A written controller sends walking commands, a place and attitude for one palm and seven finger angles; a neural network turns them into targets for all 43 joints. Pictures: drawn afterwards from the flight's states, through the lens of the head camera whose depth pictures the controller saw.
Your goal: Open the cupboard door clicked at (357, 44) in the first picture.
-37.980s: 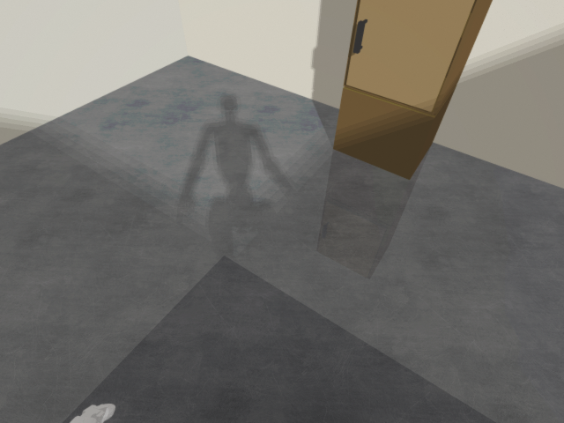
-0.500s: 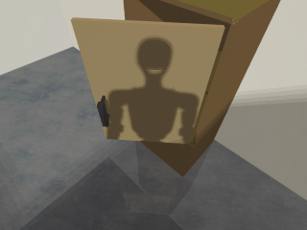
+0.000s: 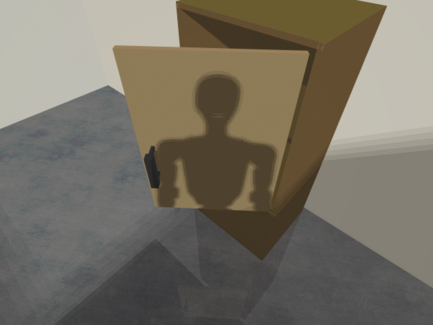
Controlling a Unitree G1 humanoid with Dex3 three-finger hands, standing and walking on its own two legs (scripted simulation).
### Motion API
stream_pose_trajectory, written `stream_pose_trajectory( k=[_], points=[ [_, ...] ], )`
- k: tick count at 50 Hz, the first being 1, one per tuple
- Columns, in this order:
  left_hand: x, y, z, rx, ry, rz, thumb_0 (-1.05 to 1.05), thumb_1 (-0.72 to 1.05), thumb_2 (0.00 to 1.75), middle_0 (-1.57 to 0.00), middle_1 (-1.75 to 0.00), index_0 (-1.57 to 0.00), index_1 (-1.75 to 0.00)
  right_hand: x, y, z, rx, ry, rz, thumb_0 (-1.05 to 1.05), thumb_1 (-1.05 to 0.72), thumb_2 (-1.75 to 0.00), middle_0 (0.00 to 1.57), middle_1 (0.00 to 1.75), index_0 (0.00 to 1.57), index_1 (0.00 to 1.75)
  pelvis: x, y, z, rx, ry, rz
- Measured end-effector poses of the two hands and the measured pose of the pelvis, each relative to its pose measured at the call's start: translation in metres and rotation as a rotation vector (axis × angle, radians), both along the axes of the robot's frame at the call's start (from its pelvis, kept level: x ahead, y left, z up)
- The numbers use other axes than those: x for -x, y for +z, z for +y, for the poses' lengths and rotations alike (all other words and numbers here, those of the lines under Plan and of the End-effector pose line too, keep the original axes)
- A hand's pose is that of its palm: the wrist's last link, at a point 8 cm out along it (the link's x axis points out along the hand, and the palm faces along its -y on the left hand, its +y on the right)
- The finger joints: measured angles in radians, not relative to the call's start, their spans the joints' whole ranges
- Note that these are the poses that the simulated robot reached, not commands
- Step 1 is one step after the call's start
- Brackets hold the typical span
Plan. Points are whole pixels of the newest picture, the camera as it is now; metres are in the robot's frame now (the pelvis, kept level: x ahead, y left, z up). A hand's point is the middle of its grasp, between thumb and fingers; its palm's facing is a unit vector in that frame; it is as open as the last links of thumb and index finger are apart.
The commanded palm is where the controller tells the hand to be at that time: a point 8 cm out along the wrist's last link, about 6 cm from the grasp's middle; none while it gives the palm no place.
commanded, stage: look again from close up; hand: left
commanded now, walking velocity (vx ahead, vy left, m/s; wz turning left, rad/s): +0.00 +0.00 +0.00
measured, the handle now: (153, 167) +0.57 +0.23 -0.10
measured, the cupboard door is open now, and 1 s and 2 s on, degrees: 40 40 40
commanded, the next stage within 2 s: shuffle to correct the standing spot in 0.46 s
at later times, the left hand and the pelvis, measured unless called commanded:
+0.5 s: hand out of the picture -0.01 +0.14 -0.17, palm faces +0.03 -0.99 -0.15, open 7.3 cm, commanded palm none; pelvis +0.00 -0.01 +0.00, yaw +0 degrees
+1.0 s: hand out of the picture +0.03 +0.19 -0.17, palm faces +0.04 -0.98 -0.21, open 7.3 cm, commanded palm none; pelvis +0.03 +0.02 +0.00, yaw +0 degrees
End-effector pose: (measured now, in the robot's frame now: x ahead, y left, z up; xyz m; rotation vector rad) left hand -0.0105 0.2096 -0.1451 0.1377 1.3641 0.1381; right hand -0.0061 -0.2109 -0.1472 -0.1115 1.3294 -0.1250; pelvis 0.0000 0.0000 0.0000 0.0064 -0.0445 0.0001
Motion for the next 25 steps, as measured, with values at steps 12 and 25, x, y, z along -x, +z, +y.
stream_pose_trajectory(
  k=[12, 25],
  points=[
    [0.001, 0.005, -0.001, -0.013, 0.011, 0.000, 0.00, 0.91, 0.90, -0.20, -0.30, -0.20, -0.29, 0.026, 0.000, 0.002, -0.020, -0.016, 0.071, 0.00, -0.91, -0.90, 0.20, 0.30, 0.20, 0.30, 0.003, 0.002, -0.005, -0.005, 0.002, 0.014],
    [0.009, 0.000, -0.020, 0.028, 0.022, 0.047, 0.01, 0.92, 0.90, -0.20, -0.30, -0.20, -0.29, 0.021, 0.005, -0.007, -0.001, -0.017, 0.093, 0.00, -0.91, -0.90, 0.20, 0.30, 0.20, 0.30, -0.002, 0.004, -0.012, -0.002, -0.001, 0.014]
  ],
)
